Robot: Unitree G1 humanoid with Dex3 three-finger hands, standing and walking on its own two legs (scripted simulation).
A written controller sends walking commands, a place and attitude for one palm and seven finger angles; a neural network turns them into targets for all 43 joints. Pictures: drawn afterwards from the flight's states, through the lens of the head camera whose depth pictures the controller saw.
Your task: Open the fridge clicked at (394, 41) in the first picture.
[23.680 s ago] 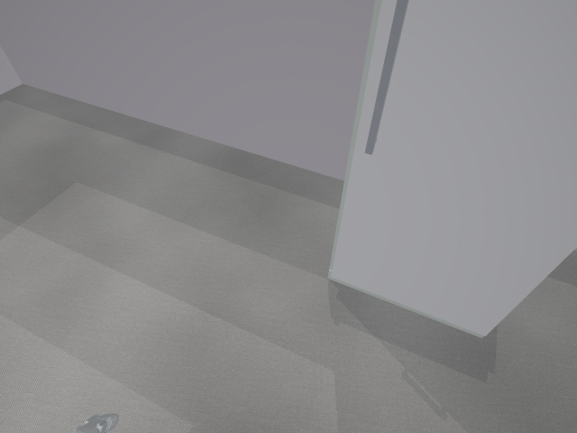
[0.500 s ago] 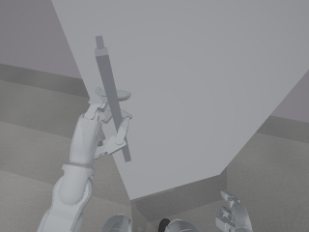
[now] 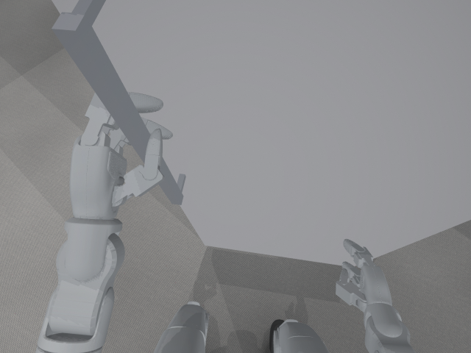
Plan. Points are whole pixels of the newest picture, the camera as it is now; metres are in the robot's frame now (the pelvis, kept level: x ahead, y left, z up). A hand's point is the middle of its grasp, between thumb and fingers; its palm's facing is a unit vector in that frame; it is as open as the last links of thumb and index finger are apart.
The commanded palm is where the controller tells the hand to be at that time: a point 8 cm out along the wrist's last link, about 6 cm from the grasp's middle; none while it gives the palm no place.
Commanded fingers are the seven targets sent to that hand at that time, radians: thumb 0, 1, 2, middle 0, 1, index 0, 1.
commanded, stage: walk backward, drawing the door open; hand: left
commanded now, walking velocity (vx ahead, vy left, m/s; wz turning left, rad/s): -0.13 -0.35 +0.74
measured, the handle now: (151, 138) +0.37 +0.11 +0.14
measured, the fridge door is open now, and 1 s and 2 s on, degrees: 33 49 77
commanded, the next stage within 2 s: stop walking and hold the door back in 1.96 s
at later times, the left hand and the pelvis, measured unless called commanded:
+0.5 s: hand (160, 207) +0.27 +0.09 +0.16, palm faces +0.40 -0.90 -0.16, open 5.9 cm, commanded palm +0.22 +0.12 +0.16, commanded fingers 0.00 0.90 0.90 -0.45 -1.40 -0.45 -1.40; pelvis +0.02 -0.16 +0.02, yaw +20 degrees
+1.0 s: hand (163, 286) +0.19 +0.07 +0.17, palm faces +0.68 -0.71 -0.19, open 6.0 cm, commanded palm +0.13 +0.09 +0.15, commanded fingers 0.00 0.90 0.90 -0.45 -1.40 -0.45 -1.40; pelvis +0.02 -0.26 +0.01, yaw +34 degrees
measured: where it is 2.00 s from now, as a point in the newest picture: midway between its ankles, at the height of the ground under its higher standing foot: outside the picture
